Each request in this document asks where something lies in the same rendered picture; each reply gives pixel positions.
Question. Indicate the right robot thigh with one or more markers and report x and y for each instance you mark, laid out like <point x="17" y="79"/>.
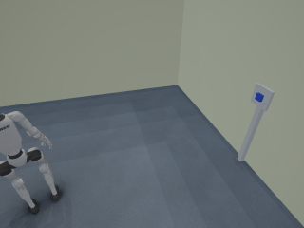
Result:
<point x="36" y="155"/>

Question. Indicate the robot left shin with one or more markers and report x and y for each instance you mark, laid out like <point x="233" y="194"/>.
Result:
<point x="24" y="194"/>

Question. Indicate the right robot upper arm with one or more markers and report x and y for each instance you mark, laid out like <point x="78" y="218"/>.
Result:
<point x="17" y="116"/>

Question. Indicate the button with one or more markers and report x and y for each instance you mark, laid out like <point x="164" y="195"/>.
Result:
<point x="259" y="97"/>

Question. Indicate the panel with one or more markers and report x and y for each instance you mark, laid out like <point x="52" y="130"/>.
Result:
<point x="260" y="108"/>

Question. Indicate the robot right hand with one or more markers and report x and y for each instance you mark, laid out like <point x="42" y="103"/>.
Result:
<point x="47" y="143"/>

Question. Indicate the robot right forearm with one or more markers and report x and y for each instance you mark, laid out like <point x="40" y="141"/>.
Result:
<point x="40" y="136"/>

